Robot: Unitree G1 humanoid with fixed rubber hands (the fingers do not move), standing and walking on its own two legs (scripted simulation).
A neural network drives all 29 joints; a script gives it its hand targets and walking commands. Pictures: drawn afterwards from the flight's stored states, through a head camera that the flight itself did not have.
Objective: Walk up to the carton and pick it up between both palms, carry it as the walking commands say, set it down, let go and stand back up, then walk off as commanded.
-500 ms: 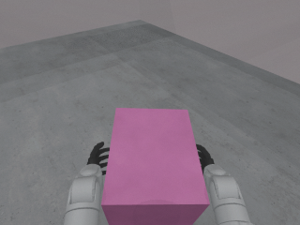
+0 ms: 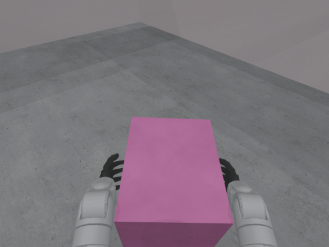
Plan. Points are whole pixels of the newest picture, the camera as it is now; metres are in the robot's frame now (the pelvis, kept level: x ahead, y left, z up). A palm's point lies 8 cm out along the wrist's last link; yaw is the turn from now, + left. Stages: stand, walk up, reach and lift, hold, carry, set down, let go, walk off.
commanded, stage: reach and lift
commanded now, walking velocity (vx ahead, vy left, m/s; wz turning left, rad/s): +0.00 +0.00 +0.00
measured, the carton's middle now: (168, 187) +0.31 +0.00 -0.02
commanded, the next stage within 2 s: hold in 0.76 s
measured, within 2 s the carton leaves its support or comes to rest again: neither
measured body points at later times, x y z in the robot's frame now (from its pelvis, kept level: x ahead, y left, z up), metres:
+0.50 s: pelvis +0.00 +0.01 +0.00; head -0.03 +0.00 +0.45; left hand +0.29 +0.16 +0.03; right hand +0.28 -0.15 +0.02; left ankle +0.02 +0.13 -0.75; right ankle -0.01 -0.13 -0.75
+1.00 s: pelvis -0.01 +0.00 +0.00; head -0.04 +0.00 +0.45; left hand +0.28 +0.16 +0.03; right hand +0.27 -0.15 +0.02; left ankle +0.02 +0.13 -0.75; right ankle -0.01 -0.13 -0.75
